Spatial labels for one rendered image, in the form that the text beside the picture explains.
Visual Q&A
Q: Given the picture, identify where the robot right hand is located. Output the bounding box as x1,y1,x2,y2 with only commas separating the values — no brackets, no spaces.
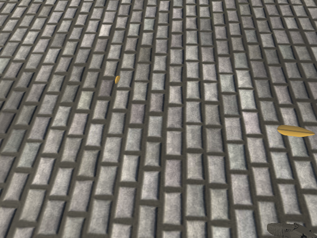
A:
266,222,317,238

